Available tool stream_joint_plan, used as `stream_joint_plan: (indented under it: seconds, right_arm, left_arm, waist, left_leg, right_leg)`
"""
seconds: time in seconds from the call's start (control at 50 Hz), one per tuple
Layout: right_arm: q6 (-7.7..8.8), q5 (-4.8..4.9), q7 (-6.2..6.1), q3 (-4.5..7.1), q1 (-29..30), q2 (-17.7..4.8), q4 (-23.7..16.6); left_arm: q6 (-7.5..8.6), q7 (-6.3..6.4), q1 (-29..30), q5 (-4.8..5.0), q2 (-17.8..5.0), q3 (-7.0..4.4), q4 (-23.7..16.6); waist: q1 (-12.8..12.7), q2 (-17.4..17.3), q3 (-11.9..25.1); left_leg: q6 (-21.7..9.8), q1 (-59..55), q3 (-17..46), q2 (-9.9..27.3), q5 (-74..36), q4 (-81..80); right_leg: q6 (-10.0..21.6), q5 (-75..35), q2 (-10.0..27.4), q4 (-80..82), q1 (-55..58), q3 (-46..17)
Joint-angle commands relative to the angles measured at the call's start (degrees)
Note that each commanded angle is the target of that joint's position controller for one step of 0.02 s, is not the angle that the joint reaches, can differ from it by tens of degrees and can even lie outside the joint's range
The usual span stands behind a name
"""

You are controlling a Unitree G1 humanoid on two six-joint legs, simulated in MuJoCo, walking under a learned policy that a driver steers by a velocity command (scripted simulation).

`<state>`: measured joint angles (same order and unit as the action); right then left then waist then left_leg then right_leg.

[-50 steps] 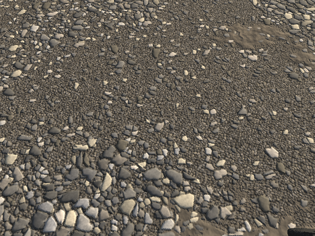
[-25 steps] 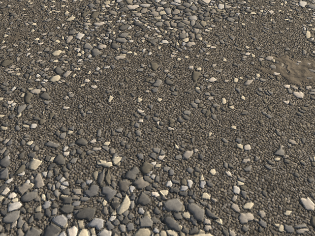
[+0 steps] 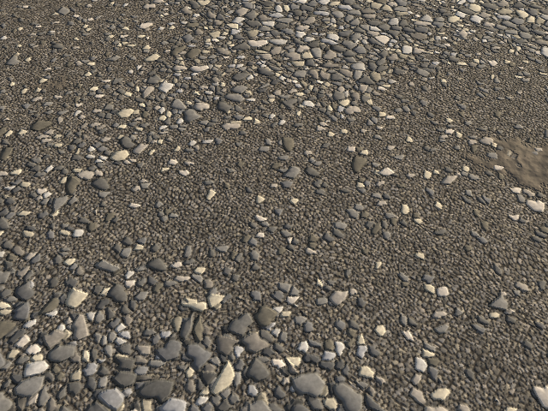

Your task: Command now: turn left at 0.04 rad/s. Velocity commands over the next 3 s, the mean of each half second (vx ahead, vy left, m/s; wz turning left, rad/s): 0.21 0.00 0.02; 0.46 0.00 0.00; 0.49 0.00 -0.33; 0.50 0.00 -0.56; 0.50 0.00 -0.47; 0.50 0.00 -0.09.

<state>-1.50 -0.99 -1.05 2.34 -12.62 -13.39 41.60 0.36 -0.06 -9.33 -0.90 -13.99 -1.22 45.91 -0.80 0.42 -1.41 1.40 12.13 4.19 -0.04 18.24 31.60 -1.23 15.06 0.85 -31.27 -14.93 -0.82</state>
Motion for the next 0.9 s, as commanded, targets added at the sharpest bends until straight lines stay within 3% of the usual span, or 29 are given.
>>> stream_joint_plan:
  seconds: [0.02, 0.1, 0.12, 0.16, 0.2, 0.24, 0.28, 0.3, 0.32, 0.34, 0.36, 0.38, 0.4, 0.44, 0.48, 0.56, 0.6, 0.66, 0.7, 0.72, 0.74, 0.76, 0.78, 0.8, 0.82, 0.84, 0.86, 0.9]
  right_arm:
    - [1.17, 0.03, -0.49, 1.38, 0.8, -6.3, -2.9]
    - [1.49, 0.12, -0.73, 1.17, 0.0, -5.9, -1.5]
    - [1.42, 0.19, -0.83, 1.16, -1.2, -5.8, -0.7]
    - [1.07, 0.73, -1.09, 1.88, -2.8, -7.8, 0.0]
    - [1.55, 1.12, -1.09, 2.14, -4.5, -8.9, 0.0]
    - [2.55, 1.80, -0.94, 2.60, -5.7, -10.4, 0.9]
    - [3.06, 2.36, -0.75, 2.18, -2.6, -9.4, 0.6]
    - [3.08, 2.44, -0.60, 1.76, 0.4, -8.1, -0.2]
    - [3.41, 2.16, -0.58, 1.02, 2.8, -5.3, -1.4]
    - [4.35, 2.26, -0.79, 0.52, 4.6, -2.6, -3.7]
    - [5.51, 3.12, -1.14, 1.37, 6.1, -6.0, -5.2]
    - [6.34, 3.73, -0.80, 1.94, 4.6, -7.5, -4.4]
    - [6.88, 3.44, -0.21, 1.78, 2.8, -6.8, -3.0]
    - [7.34, 2.30, 0.56, 2.00, 4.1, -6.1, -2.6]
    - [7.17, 1.96, 1.53, 1.76, 5.6, -4.7, -2.7]
    - [7.04, 2.07, 2.54, 0.39, 12.6, -1.8, -4.7]
    - [7.03, 2.41, 3.02, 0.28, 15.2, -2.5, -5.5]
    - [7.03, 2.74, 3.47, 0.56, 17.3, -4.6, -6.6]
    - [7.20, 2.53, 3.55, 1.23, 15.8, -6.7, -6.5]
    - [7.17, 2.30, 3.33, 1.96, 12.2, -8.1, -5.6]
    - [6.99, 2.26, 2.89, 3.20, 3.9, -10.1, -3.0]
    - [6.67, 2.22, 2.24, 4.30, -6.7, -12.6, -0.3]
    - [6.35, 0.99, 2.12, 5.52, -13.1, -18.7, 1.2]
    - [6.31, 1.44, 2.43, 4.15, -13.2, -14.4, 1.7]
    - [6.54, 1.79, 2.46, 3.01, -7.9, -11.3, 1.6]
    - [6.66, 1.75, 2.48, 2.50, -3.3, -9.8, 1.0]
    - [6.89, 1.24, 2.72, 2.07, -0.1, -8.3, 0.8]
    - [7.55, 0.49, 2.99, 1.66, 2.7, -6.5, 1.1]
  left_arm:
    - [0.51, 0.59, 1.0, 0.09, -5.8, -1.53, -2.4]
    - [0.50, 0.97, 0.5, 0.23, -5.7, -1.67, -0.6]
    - [0.41, 1.07, -0.4, 0.26, -5.4, -1.63, 0.3]
    - [0.37, 1.39, -0.7, 0.93, -6.1, -2.01, 1.0]
    - [1.51, 1.36, 0.3, 1.36, -5.4, -2.03, 0.5]
    - [3.38, 0.69, -0.2, 2.06, -4.3, -2.07, 0.4]
    - [4.88, -0.15, -3.4, 2.80, -4.1, -2.24, 1.5]
    - [5.36, -0.42, -7.9, 2.85, -4.3, -2.49, 3.5]
    - [5.69, -0.49, -13.0, 2.32, -7.2, -3.35, 5.7]
    - [5.98, -0.81, -19.0, 2.06, -13.0, -4.88, 7.5]
    - [6.33, -1.39, -20.8, 1.08, -14.1, -4.82, 7.0]
    - [6.53, -1.17, -17.4, 0.67, -10.9, -3.79, 6.1]
    - [6.51, -0.94, -15.3, 0.93, -9.2, -3.32, 5.1]
    - [5.98, -0.76, -13.6, 1.29, -7.6, -2.51, 4.7]
    - [5.19, -0.50, -15.5, 1.13, -5.8, -1.80, 5.4]
    - [4.25, 0.76, -16.9, 1.27, -8.6, -2.11, 5.7]
    - [4.13, 0.97, -17.9, 1.53, -9.9, -2.40, 6.2]
    - [4.04, 0.91, -18.0, 2.29, -10.3, -2.75, 6.8]
    - [3.72, 0.85, -17.0, 2.26, -11.1, -3.21, 6.8]
    - [3.47, 0.83, -16.4, 2.15, -11.7, -3.44, 6.7]
    - [3.11, 0.85, -16.0, 1.87, -11.3, -3.30, 6.5]
    - [2.94, 0.97, -15.6, 1.09, -10.1, -2.71, 5.5]
    - [3.76, 0.59, -22.4, 0.88, -2.3, -0.46, 3.9]
    - [5.30, 0.28, -21.7, 2.03, -4.1, -0.78, 4.7]
    - [6.11, -0.01, -15.0, 3.79, -9.6, -2.44, 2.5]
    - [6.49, 0.12, -10.7, 3.83, -9.8, -2.48, 1.3]
    - [6.43, 0.40, -9.2, 2.79, -9.0, -2.59, 1.1]
    - [5.11, 0.47, -11.6, 1.96, -7.0, -2.66, 1.9]
  waist:
    - [-0.3, -2.7, 0.6]
    - [-0.1, -1.6, 0.5]
    - [0.0, -1.7, 1.7]
    - [0.7, -3.4, -0.9]
    - [1.8, -7.2, -4.5]
    - [1.5, -12.0, -5.7]
    - [-1.2, -11.7, -6.5]
    - [-3.7, -10.1, -5.8]
    - [-5.3, -4.0, -4.4]
    - [-5.9, 11.5, -2.9]
    - [-7.0, 15.6, -3.5]
    - [-4.4, 9.0, -4.8]
    - [-3.3, 6.3, -4.2]
    - [-2.7, 4.3, -4.0]
    - [-3.1, 5.6, -3.1]
    - [-4.3, 4.8, -3.6]
    - [-4.8, 5.6, -4.4]
    - [-3.7, 6.0, -6.1]
    - [-1.5, 6.1, -4.6]
    - [1.0, 6.4, -1.7]
    - [5.2, 5.8, 3.6]
    - [9.8, 3.7, 10.8]
    - [7.4, -12.2, 20.8]
    - [7.7, -15.1, 23.2]
    - [6.7, -11.4, 11.8]
    - [5.0, -7.1, 6.3]
    - [3.1, -3.8, 3.2]
    - [-0.4, -6.0, 2.5]
  left_leg:
    - [-1.8, 4.0, 2.8, 2.5, -6.1, -6.9]
    - [-1.8, 3.7, 2.5, 2.1, -6.0, -6.8]
    - [-2.1, 3.2, 2.1, 1.6, -0.6, -7.3]
    - [-4.5, 5.2, 3.7, 1.7, 17.6, -9.0]
    - [-8.1, 6.7, 10.9, 6.3, 28.7, -13.9]
    - [-12.1, 5.9, 20.6, 12.8, 31.7, -18.6]
    - [-11.7, 9.7, 19.3, 12.5, 26.9, -17.3]
    - [-9.5, 13.0, 14.8, 9.5, 22.2, -14.1]
    - [-6.1, 17.0, 7.7, 4.8, 14.5, -4.4]
    - [-1.7, 25.2, -3.1, -2.9, 8.7, 14.0]
    - [-1.5, 34.0, 0.1, -2.8, 15.4, 26.0]
    - [-2.9, 37.2, 2.7, 0.6, 12.4, 32.8]
    - [-4.2, 38.1, 2.0, 2.4, 7.1, 34.2]
    - [-4.9, 37.7, 0.5, 5.4, -1.2, 30.5]
    - [-3.8, 34.1, -2.3, 5.2, -5.8, 24.8]
    - [-1.2, 26.8, -5.5, 3.0, -14.2, 8.8]
    - [-0.8, 22.3, -6.3, 2.0, -17.6, 4.0]
    - [-2.6, 20.4, -4.8, 2.3, -18.4, 0.4]
    - [-4.6, 16.6, -5.2, 1.3, -16.1, -1.1]
    - [-5.8, 10.9, -6.4, -0.2, -14.9, -1.5]
    - [-7.5, 0.0, -7.6, -1.8, -14.4, -1.9]
    - [-9.9, -16.4, -2.3, 3.0, -12.4, -0.2]
    - [-18.9, -37.4, 25.1, 18.9, 2.0, -4.7]
    - [-20.2, -35.7, 41.9, 22.4, 12.2, -16.4]
    - [-16.9, -27.2, 34.0, 20.4, 13.3, -17.7]
    - [-15.5, -18.4, 25.7, 18.3, 6.8, -18.4]
    - [-14.7, -11.1, 19.4, 15.8, -0.3, -19.8]
    - [-14.0, -3.3, 12.2, 12.2, -7.1, -22.7]
  right_leg:
    - [0.7, -4.5, 1.4, 4.1, 2.4, -1.3]
    - [0.3, -4.6, 1.3, 4.3, 2.5, -1.2]
    - [0.3, 0.0, 0.5, 4.1, 2.8, -0.3]
    - [1.1, 14.1, -1.9, 0.8, -1.7, 2.1]
    - [1.9, 17.1, -2.6, -4.3, -7.4, 3.4]
    - [3.0, 11.0, -2.2, -11.4, -9.4, 3.8]
    - [5.6, 10.6, -1.0, -5.5, -3.3, 2.6]
    - [6.4, 8.1, -1.1, 1.0, 4.6, 1.9]
    - [7.6, 8.9, 2.8, 6.1, 10.6, -5.4]
    - [13.0, 19.6, 12.5, 15.8, 16.9, -25.4]
    - [18.8, 19.1, 21.3, 22.6, 19.8, -42.6]
    - [18.5, 16.4, 21.5, 21.0, 19.9, -39.8]
    - [16.7, 14.5, 18.9, 20.4, 20.5, -33.6]
    - [13.3, 6.5, 15.6, 21.6, 19.8, -24.1]
    - [12.1, -3.4, 12.3, 23.1, 18.5, -16.4]
    - [11.6, -12.1, 9.8, 24.0, 13.8, -7.8]
    - [11.7, -11.6, 10.5, 24.7, 11.1, -6.6]
    - [11.1, -13.0, 13.3, 24.3, 12.7, -6.7]
    - [9.9, -23.3, 14.3, 20.6, 15.7, -5.8]
    - [9.0, -34.1, 13.6, 15.3, 16.4, -4.3]
    - [7.7, -42.4, 11.3, 5.4, 14.6, -2.0]
    - [5.9, -35.9, 8.8, -9.0, 5.1, -0.6]
    - [1.9, -6.5, -0.8, -33.4, -16.4, 1.5]
    - [2.5, 16.4, -3.0, -42.6, -23.3, -6.6]
    - [3.5, 13.0, 0.6, -45.6, -28.8, -6.3]
    - [4.1, 7.4, 3.5, -43.7, -28.0, -4.5]
    - [3.9, 3.3, 5.6, -40.4, -25.6, -3.8]
    - [3.4, -0.9, 8.0, -36.1, -19.0, -4.3]
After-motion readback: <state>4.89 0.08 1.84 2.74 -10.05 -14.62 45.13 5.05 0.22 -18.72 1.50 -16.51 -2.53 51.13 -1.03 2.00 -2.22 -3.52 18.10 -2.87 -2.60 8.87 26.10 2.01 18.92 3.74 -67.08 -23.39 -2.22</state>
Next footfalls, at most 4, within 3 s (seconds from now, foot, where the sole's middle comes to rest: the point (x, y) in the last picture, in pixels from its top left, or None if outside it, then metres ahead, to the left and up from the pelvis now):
0.76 left None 0.39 0.13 -0.77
1.30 right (327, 344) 0.70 -0.11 -0.77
1.78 left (276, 247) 1.02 0.03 -0.77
2.30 right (395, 222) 1.12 -0.34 -0.77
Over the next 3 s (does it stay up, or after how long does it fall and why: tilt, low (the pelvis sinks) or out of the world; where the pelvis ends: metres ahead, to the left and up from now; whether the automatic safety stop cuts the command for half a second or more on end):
stays up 1.38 -0.39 0.01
